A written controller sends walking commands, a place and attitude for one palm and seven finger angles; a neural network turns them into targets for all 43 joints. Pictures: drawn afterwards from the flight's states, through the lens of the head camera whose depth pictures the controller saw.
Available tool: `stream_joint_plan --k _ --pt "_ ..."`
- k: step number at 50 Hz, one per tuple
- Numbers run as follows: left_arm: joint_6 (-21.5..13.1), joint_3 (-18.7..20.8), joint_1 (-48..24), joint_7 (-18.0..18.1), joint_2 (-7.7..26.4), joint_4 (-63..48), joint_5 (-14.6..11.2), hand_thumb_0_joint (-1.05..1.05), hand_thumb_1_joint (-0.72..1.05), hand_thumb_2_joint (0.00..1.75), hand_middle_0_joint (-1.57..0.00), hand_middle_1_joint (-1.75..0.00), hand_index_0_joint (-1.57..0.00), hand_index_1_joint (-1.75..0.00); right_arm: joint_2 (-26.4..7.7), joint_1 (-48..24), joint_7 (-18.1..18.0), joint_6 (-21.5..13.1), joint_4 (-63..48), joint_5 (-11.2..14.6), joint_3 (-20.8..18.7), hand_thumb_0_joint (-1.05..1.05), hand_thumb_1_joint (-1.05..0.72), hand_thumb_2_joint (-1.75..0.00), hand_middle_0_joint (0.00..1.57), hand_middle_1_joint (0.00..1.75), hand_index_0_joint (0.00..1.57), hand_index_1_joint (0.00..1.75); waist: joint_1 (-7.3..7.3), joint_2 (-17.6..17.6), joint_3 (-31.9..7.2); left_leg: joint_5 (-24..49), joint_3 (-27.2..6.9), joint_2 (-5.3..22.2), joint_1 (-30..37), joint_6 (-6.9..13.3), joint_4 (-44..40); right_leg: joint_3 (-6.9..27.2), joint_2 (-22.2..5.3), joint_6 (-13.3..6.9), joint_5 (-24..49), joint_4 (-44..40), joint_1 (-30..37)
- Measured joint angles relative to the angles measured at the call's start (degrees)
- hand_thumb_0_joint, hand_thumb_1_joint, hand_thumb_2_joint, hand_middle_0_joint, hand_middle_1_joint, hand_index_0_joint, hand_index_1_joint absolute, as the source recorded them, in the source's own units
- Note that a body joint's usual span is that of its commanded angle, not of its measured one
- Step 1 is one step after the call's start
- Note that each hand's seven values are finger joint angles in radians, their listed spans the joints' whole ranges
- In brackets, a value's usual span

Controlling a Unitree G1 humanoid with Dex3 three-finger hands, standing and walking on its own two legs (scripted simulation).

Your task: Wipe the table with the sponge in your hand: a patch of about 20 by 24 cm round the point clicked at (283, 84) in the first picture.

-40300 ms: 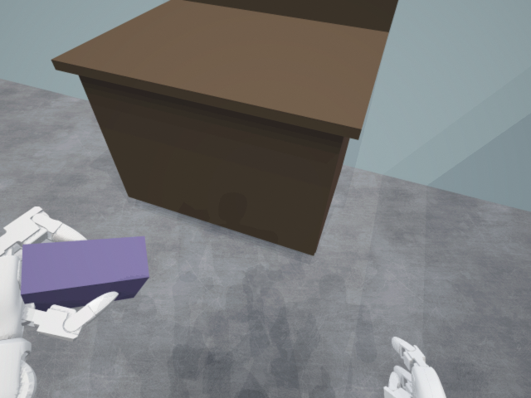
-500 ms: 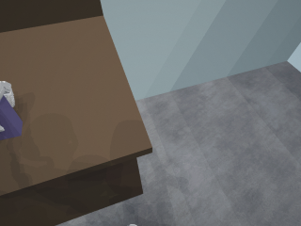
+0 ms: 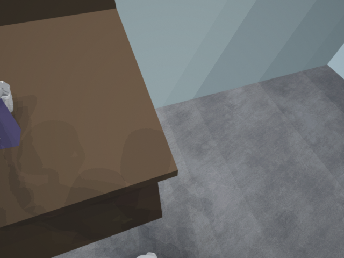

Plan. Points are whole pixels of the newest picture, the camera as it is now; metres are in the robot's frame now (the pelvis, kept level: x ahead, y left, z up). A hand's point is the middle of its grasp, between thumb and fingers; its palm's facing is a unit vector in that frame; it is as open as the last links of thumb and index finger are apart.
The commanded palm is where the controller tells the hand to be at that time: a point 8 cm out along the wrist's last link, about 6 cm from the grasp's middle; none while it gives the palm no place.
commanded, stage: slide across to the middle lane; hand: left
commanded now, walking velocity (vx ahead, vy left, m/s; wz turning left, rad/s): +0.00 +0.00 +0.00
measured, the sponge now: out of the picture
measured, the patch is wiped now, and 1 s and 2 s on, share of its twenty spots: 0.05 0.10 0.25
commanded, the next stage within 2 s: wipe back along the middle lane in 0.90 s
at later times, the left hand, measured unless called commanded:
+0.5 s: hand (21, 101) +0.41 +0.37 +0.11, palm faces -0.10 +0.07 -0.99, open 9.4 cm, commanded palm +0.39 +0.36 +0.15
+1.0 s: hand (33, 102) +0.41 +0.35 +0.11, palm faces -0.13 +0.09 -0.99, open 9.4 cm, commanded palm +0.40 +0.33 +0.14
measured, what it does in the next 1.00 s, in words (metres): stands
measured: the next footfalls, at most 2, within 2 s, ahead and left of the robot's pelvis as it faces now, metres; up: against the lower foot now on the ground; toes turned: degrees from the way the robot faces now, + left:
none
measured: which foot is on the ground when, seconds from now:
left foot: down 0.00-1.00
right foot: down 0.00-1.00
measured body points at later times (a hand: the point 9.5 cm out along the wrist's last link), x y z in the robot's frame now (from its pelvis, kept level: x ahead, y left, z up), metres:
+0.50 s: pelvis +0.02 +0.00 +0.01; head +0.08 -0.01 +0.46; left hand +0.41 +0.36 +0.16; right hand +0.11 -0.26 -0.13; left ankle +0.00 +0.08 -0.72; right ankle +0.00 -0.13 -0.72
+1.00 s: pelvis +0.02 -0.01 +0.02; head +0.07 -0.02 +0.46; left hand +0.41 +0.34 +0.16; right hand +0.12 -0.28 -0.12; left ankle +0.00 +0.08 -0.72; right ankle +0.00 -0.13 -0.72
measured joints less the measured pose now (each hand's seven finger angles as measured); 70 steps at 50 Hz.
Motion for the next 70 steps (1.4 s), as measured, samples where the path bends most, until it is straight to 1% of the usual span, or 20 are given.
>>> stream_joint_plan --k 2,6,12,15,17,20,24,28,32,35,40,44,48,51,54,58,63,70 --pt "0.26 -0.33 0.49 -0.05 -0.03 -0.49 -0.03 0.01 -0.56 1.17 -0.85 -1.36 -0.86 -1.42 -0.04 0.27 -0.10 0.10 0.33 0.02 -0.19 0.00 -0.90 -0.90 0.20 0.30 0.20 0.30 -0.06 0.07 0.08 -0.04 0.00 0.05 0.52 0.00 -0.26 0.02 0.05 0.00 0.03 -0.35 0.55" --pt "0.71 -1.15 1.37 0.04 -0.39 -1.92 -1.29 0.01 -0.55 1.17 -0.83 -1.38 -0.85 -1.43 0.09 0.79 -0.34 0.03 0.98 0.17 -0.50 0.01 -0.90 -0.90 0.20 0.30 0.20 0.30 -0.06 0.09 0.30 -0.09 -0.11 0.03 1.92 0.04 -0.91 -0.05 0.03 0.00 0.02 -1.14 2.04" --pt "1.24 -2.46 1.84 0.04 -2.92 -4.58 -3.34 0.00 -0.54 1.16 -0.81 -1.40 -0.83 -1.45 0.46 0.53 -0.29 -0.11 1.80 0.27 -0.43 0.01 -0.91 -0.90 0.20 0.30 0.20 0.30 0.24 0.10 0.47 0.11 -0.23 -0.20 4.60 0.10 -2.55 -0.09 -0.22 -0.02 0.13 -2.78 4.78" --pt "2.79 -4.24 1.43 0.07 -4.44 -5.34 -2.69 0.00 -0.53 1.16 -0.81 -1.40 -0.82 -1.46 0.72 -0.24 -0.06 -0.20 1.69 0.21 -0.22 0.01 -0.91 -0.90 0.20 0.30 0.20 0.30 0.19 0.16 0.62 0.37 -0.21 -0.39 5.73 0.13 -3.54 -0.05 -0.43 -0.07 0.23 -3.54 5.84" --pt "3.29 -4.34 1.32 0.10 -5.21 -5.72 -2.28 0.00 -0.53 1.16 -0.81 -1.40 -0.82 -1.46 0.88 -0.93 0.09 -0.27 1.47 0.13 -0.02 0.01 -0.91 -0.90 0.20 0.30 0.20 0.30 0.20 0.28 0.71 0.56 -0.06 -0.44 6.37 0.17 -4.25 0.13 -0.50 -0.10 0.38 -4.09 6.36" --pt "4.18 -4.60 1.56 0.29 -6.52 -6.37 -2.68 0.00 -0.53 1.16 -0.81 -1.40 -0.82 -1.46 1.22 -1.79 0.44 -0.37 1.00 0.06 -0.01 0.01 -0.91 -0.90 0.20 0.30 0.20 0.30 0.30 0.49 0.60 0.78 0.24 -0.49 7.08 0.24 -5.17 0.46 -0.58 0.04 0.56 -4.74 6.86" --pt "5.04 -4.29 3.93 0.74 -8.93 -9.22 -3.29 0.00 -0.52 1.15 -0.80 -1.41 -0.81 -1.46 1.48 -2.56 1.13 -0.19 0.55 -0.14 -0.23 0.01 -0.91 -0.90 0.20 0.30 0.20 0.30 0.85 1.02 0.11 0.94 0.74 -0.46 8.40 0.27 -6.44 1.03 -0.60 0.17 0.73 -5.69 7.87" --pt "6.86 -4.19 5.85 1.85 -11.07 -11.00 -3.52 0.00 -0.51 1.15 -0.79 -1.41 -0.81 -1.47 1.56 -3.50 1.74 0.20 0.55 -0.16 -0.17 0.01 -0.91 -0.90 0.20 0.30 0.20 0.30 1.24 1.37 -0.14 0.97 0.97 -0.51 9.74 0.29 -7.33 1.29 -0.68 0.31 0.63 -6.18 8.96" --pt "9.30 -4.57 6.09 2.72 -12.38 -10.96 -3.49 0.00 -0.50 1.14 -0.78 -1.42 -0.80 -1.47 1.64 -4.52 1.99 0.40 0.80 -0.14 0.01 0.01 -0.91 -0.90 0.20 0.30 0.20 0.30 1.38 1.23 -0.02 1.19 0.87 -0.55 10.75 0.19 -8.07 1.21 -0.73 0.26 0.62 -6.56 9.84" --pt "11.03 -5.94 5.62 2.79 -12.86 -11.20 -3.01 0.00 -0.49 1.14 -0.78 -1.42 -0.79 -1.47 1.55 -4.92 2.00 0.30 0.89 -0.24 -0.01 0.01 -0.91 -0.90 0.20 0.30 0.20 0.30 1.44 1.03 0.15 1.40 0.60 -0.56 11.20 0.06 -8.43 0.96 -0.75 0.13 0.68 -6.80 10.32" --pt "12.53 -7.69 4.63 1.74 -13.10 -11.07 -2.91 0.00 -0.49 1.13 -0.77 -1.42 -0.79 -1.48 1.03 -5.32 1.60 0.30 0.94 -0.26 0.06 0.01 -0.91 -0.90 0.20 0.30 0.20 0.30 1.26 0.92 0.58 1.65 0.32 -0.56 12.01 -0.12 -8.91 0.69 -0.75 -0.07 0.76 -7.07 11.10" --pt "12.23 -7.58 4.42 0.71 -12.94 -10.66 -3.10 -0.01 -0.48 1.13 -0.77 -1.42 -0.79 -1.47 0.66 -5.17 1.14 0.27 0.79 -0.26 0.13 0.01 -0.91 -0.90 0.20 0.30 0.20 0.30 1.00 0.90 0.74 1.85 0.42 -0.46 12.53 -0.23 -9.37 0.80 -0.66 -0.20 0.88 -7.28 11.45" --pt "11.73 -7.93 4.07 0.39 -12.77 -10.41 -2.55 -0.01 -0.48 1.13 -0.77 -1.42 -0.79 -1.47 0.49 -4.65 0.99 0.09 0.79 -0.32 0.07 0.01 -0.91 -0.90 0.20 0.30 0.20 0.30 0.84 0.86 1.01 1.96 0.44 -0.40 12.63 -0.37 -9.55 0.82 -0.61 -0.33 0.88 -7.19 11.41" --pt "11.12 -7.61 4.13 0.58 -12.64 -10.35 -2.33 -0.01 -0.49 1.13 -0.78 -1.42 -0.79 -1.47 0.50 -4.16 0.95 -0.04 0.96 -0.33 -0.02 0.01 -0.91 -0.90 0.20 0.30 0.20 0.30 0.80 0.89 1.11 2.00 0.48 -0.30 12.45 -0.46 -9.57 0.87 -0.52 -0.44 0.88 -7.08 11.15" --pt "10.69 -6.81 4.64 1.16 -12.47 -10.11 -2.72 0.00 -0.49 1.13 -0.78 -1.42 -0.79 -1.47 0.58 -3.72 1.02 -0.07 1.23 -0.28 -0.09 0.01 -0.91 -0.90 0.20 0.30 0.20 0.29 0.75 0.95 1.01 1.99 0.63 -0.16 12.27 -0.53 -9.57 1.01 -0.37 -0.51 0.92 -7.02 10.87" --pt "10.69 -5.69 7.37 2.17 -12.76 -12.53 -3.40 0.00 -0.48 1.13 -0.77 -1.42 -0.79 -1.47 0.70 -2.96 1.41 -0.01 1.42 -0.26 -0.49 0.01 -0.91 -0.90 0.20 0.30 0.20 0.29 1.02 1.21 0.50 1.87 1.00 0.07 12.46 -0.57 -9.73 1.40 -0.15 -0.56 0.96 -7.17 10.91" --pt "12.33 -5.34 9.58 3.38 -13.73 -14.16 -4.48 0.00 -0.47 1.12 -0.76 -1.43 -0.78 -1.48 0.67 -3.14 1.78 0.17 1.82 0.02 -0.31 0.01 -0.91 -0.90 0.20 0.30 0.20 0.29 1.15 1.34 0.15 1.62 1.27 0.08 13.20 -0.50 -9.81 1.67 -0.14 -0.51 0.70 -7.04 11.48" --pt "15.33 -5.49 13.22 3.02 -14.99 -19.00 -5.16 -0.01 -0.46 1.12 -0.75 -1.44 -0.77 -1.49 0.60 -4.52 2.15 0.22 0.90 0.09 -0.12 0.01 -0.91 -0.90 0.20 0.30 0.20 0.29 1.45 1.35 -0.31 1.55 1.78 0.04 14.45 -0.32 -10.35 2.20 -0.19 -0.35 0.68 -7.36 12.48"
